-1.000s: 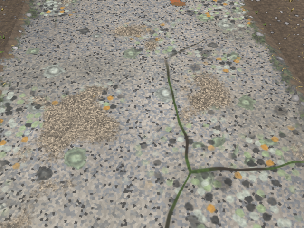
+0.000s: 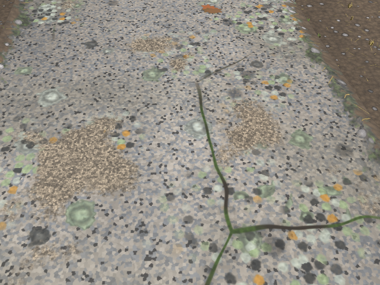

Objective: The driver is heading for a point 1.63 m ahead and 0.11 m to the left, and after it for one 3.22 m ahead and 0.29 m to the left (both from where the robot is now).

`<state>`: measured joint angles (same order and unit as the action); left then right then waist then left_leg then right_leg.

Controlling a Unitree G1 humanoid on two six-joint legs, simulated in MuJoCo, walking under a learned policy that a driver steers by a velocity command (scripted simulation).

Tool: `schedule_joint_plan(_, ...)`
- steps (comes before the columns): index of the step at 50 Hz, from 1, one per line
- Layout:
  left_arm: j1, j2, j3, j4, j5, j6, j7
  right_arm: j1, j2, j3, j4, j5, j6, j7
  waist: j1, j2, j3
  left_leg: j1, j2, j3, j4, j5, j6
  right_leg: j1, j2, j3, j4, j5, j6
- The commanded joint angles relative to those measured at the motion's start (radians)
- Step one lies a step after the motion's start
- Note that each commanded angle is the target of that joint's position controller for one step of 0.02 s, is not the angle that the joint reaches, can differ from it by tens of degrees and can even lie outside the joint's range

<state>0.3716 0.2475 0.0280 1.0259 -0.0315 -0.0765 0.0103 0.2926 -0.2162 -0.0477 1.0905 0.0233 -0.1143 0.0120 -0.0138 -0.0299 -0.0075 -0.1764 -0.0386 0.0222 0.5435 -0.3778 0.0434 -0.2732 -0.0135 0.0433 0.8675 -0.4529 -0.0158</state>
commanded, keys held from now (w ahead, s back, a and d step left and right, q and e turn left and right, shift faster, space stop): w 1.00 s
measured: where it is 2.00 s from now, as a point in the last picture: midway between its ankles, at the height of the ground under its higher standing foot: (194, 158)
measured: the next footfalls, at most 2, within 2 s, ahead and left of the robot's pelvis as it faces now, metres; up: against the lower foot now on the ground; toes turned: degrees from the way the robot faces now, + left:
right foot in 0.34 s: +0.36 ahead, -0.14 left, +0.00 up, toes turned -2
left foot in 0.90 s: +0.66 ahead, +0.10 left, +0.00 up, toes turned +3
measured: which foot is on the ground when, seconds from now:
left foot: down 0.00-0.36, up 0.38-0.88, down 0.90-1.00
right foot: up 0.00-0.32, down 0.34-0.92, up 0.94-1.00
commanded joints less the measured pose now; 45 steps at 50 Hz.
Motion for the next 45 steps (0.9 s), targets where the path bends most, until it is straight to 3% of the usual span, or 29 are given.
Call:
schedule_joint_plan(1, -0.168, 0.078, 0.012, -0.14, -0.026, -0.058, -0.019, 0.236, -0.127, -0.015, 0.026, -0.023, -0.011, 0.005, -0.072, 0.121, 0.069, 0.465, 0.373, -0.527, -0.266, 0.376, 0.23, -0.681, -0.015, 0.049, 0.421, -0.016, -0.048)
schedule_joint_plan(3, -0.226, 0.081, 0.021, -0.162, -0.01, -0.058, -0.027, 0.199, -0.09, 0.007, 0.014, -0.016, 0.001, 0.006, -0.047, 0.072, 0.106, 0.42, 0.331, -0.361, -0.307, 0.481, 0.176, -0.724, -0.083, 0.008, 0.37, 0.105, -0.059)
schedule_joint_plan(5, -0.246, 0.048, 0.016, -0.181, 0.001, -0.047, -0.041, 0.195, -0.068, 0.02, 0.005, -0.018, 0.021, -0.006, -0.03, 0.1, 0.107, 0.32, 0.275, -0.26, -0.361, 0.503, 0.15, -0.641, -0.102, -0.04, 0.279, 0.18, -0.033)
schedule_joint_plan(7, -0.319, 0.022, 0.002, -0.22, 0.008, -0.039, -0.048, 0.131, -0.095, 0.022, -0.028, -0.023, 0.029, -0.026, -0.02, 0.096, 0.141, 0.143, 0.216, -0.159, -0.42, 0.485, 0.14, -0.502, -0.083, -0.082, 0.071, 0.306, 0.003)
schedule_joint_plan(9, -0.415, 0.005, -0.011, -0.261, 0.012, -0.033, -0.047, 0.144, -0.145, 0.014, -0.038, -0.021, 0.024, -0.039, -0.038, 0.118, 0.153, 0.018, 0.188, -0.109, -0.477, 0.441, 0.13, -0.323, -0.042, -0.117, -0.143, 0.427, 0.016)
schedule_joint_plan(11, -0.452, 0.043, -0.004, -0.285, 0.003, -0.024, -0.045, 0.188, -0.178, 0.001, -0.024, -0.007, 0.017, -0.042, -0.035, 0.137, 0.163, 0.052, 0.227, -0.114, -0.503, 0.431, 0.13, -0.264, -0.023, -0.107, -0.242, 0.472, 0.002)
schedule_joint_plan(13, -0.455, 0.08, 0.008, -0.297, -0.001, -0.023, -0.046, 0.194, -0.178, -0.005, -0.021, 0.002, 0.018, -0.041, -0.011, 0.132, 0.157, 0.156, 0.26, -0.105, -0.457, 0.536, 0.111, -0.251, -0.015, -0.086, -0.319, 0.481, -0.03)
schedule_joint_plan(15, -0.351, 0.126, 0.034, -0.274, 0.0, -0.024, -0.046, 0.176, -0.196, -0.016, -0.028, -0.012, 0.032, -0.039, 0.057, 0.156, 0.055, 0.253, 0.276, -0.08, -0.293, 0.876, 0.081, -0.123, 0.025, -0.098, -0.31, 0.435, -0.068)
schedule_joint_plan(16, -0.208, 0.157, 0.056, -0.231, -0.002, -0.02, -0.042, 0.164, -0.19, -0.015, -0.035, -0.023, 0.046, -0.037, 0.128, 0.16, -0.034, 0.245, 0.251, -0.053, -0.116, 1.011, 0.062, 0.036, 0.054, -0.117, -0.294, 0.401, -0.094)
schedule_joint_plan(17, -0.052, 0.19, 0.075, -0.185, -0.006, -0.012, -0.035, 0.155, -0.175, -0.008, -0.05, -0.031, 0.053, -0.034, 0.198, 0.146, -0.124, 0.118, 0.211, -0.033, 0.108, 0.942, 0.035, 0.268, 0.018, -0.082, -0.286, 0.389, -0.125)
schedule_joint_plan(18, 0.076, 0.283, 0.095, -0.156, 0.024, -0.009, -0.03, 0.269, -0.053, 0.024, -0.073, -0.041, 0.044, -0.021, 0.156, -0.086, -0.29, -0.24, 0.079, -0.009, 0.51, 0.512, -0.01, 0.649, -0.244, 0.316, -0.313, 0.227, -0.257)
schedule_joint_plan(19, 0.096, 0.245, 0.081, -0.141, 0.027, -0.007, -0.039, 0.302, -0.003, 0.042, -0.054, -0.019, 0.016, -0.011, 0.137, -0.24, -0.415, -0.395, -0.041, -0.115, 0.777, -0.155, -0.023, 0.714, -0.387, 0.75, -0.563, 0.03, -0.347)
schedule_joint_plan(20, -0.002, 0.181, 0.059, -0.15, 0.019, -0.015, -0.044, 0.198, -0.107, 0.014, -0.088, 0.011, -0.008, -0.004, 0.124, -0.165, -0.234, -0.5, 0.024, -0.168, 0.876, -0.132, 0.005, 0.561, -0.35, 0.698, -0.624, -0.052, -0.291)
schedule_joint_plan(21, -0.101, 0.143, 0.048, -0.17, 0.02, -0.022, -0.045, 0.094, -0.148, 0.005, -0.125, 0.028, -0.019, -0.005, 0.098, -0.088, -0.1, -0.518, 0.078, -0.133, 0.864, -0.047, 0.025, 0.386, -0.321, 0.533, -0.641, 0.0, -0.255)
schedule_joint_plan(22, -0.178, 0.122, 0.04, -0.178, 0.028, -0.032, -0.051, 0.049, -0.145, 0.002, -0.137, 0.02, -0.019, -0.014, 0.059, -0.002, -0.024, -0.473, 0.129, -0.114, 0.795, 0.039, 0.028, 0.216, -0.283, 0.401, -0.67, 0.129, -0.235)
schedule_joint_plan(24, -0.234, 0.086, 0.029, -0.174, 0.042, -0.042, -0.058, 0.086, -0.116, -0.007, -0.129, 0.0, 0.008, -0.026, -0.009, -0.033, -0.002, -0.348, 0.183, -0.119, 0.696, 0.108, 0.026, 0.055, -0.213, 0.246, -0.718, 0.239, -0.21)
schedule_joint_plan(25, -0.226, 0.082, 0.028, -0.164, 0.039, -0.044, -0.059, 0.1, -0.097, -0.006, -0.127, -0.002, 0.021, -0.028, -0.021, -0.039, 0.005, -0.329, 0.189, -0.112, 0.662, 0.109, 0.021, 0.02, -0.201, 0.211, -0.74, 0.254, -0.217)
schedule_joint_plan(29, -0.14, 0.135, 0.039, -0.125, 0.037, -0.046, -0.034, -0.035, -0.112, -0.016, -0.186, -0.019, 0.038, -0.036, -0.007, -0.011, 0.069, -0.467, 0.212, -0.094, 0.478, 0.244, -0.024, 0.016, -0.2, 0.145, -0.8, 0.295, -0.242)
schedule_joint_plan(31, -0.1, 0.146, 0.042, -0.114, 0.034, -0.04, -0.019, -0.11, -0.111, -0.018, -0.212, -0.024, 0.031, -0.032, 0.013, -0.001, 0.072, -0.517, 0.207, -0.088, 0.349, 0.358, -0.04, 0.067, -0.193, 0.116, -0.8, 0.331, -0.229)
schedule_joint_plan(35, -0.024, 0.159, 0.043, -0.091, 0.021, -0.029, -0.005, -0.256, -0.086, -0.007, -0.253, -0.015, 0.017, -0.016, 0.065, -0.004, 0.081, -0.47, 0.159, -0.038, 0.111, 0.508, -0.05, 0.116, -0.165, 0.039, -0.791, 0.373, -0.193)
schedule_joint_plan(40, 0.058, 0.166, 0.051, -0.051, 0.014, -0.002, -0.003, -0.374, -0.095, 0.001, -0.308, -0.003, 0.006, 0.014, 0.096, -0.009, 0.103, -0.496, 0.132, -0.038, -0.019, 0.423, -0.027, 0.295, -0.226, 0.043, -0.711, 0.428, -0.184)
schedule_joint_plan(43, 0.032, 0.188, 0.06, -0.054, 0.013, 0.013, 0.0, -0.311, -0.14, -0.013, -0.309, 0.0, -0.003, 0.025, 0.039, -0.047, 0.055, -0.371, 0.093, -0.011, -0.06, 0.306, 0.016, 0.358, -0.25, 0.047, -0.602, 0.647, -0.157)
schedule_joint_plan(44, 0.008, 0.186, 0.059, -0.062, 0.014, 0.019, -0.001, -0.205, -0.17, -0.031, -0.28, -0.001, -0.005, 0.023, -0.023, -0.05, -0.01, -0.218, 0.059, 0.019, -0.083, 0.301, 0.04, 0.345, -0.216, 0.014, -0.472, 0.818, -0.137)
schedule_joint_plan(45, 0.007, 0.155, 0.046, -0.073, 0.023, 0.021, 0.0, -0.025, -0.227, -0.058, -0.226, -0.005, -0.005, 0.015, -0.095, -0.032, -0.132, 0.048, 0.077, -0.002, -0.06, 0.319, 0.079, 0.243, -0.16, -0.029, -0.256, 0.836, -0.106)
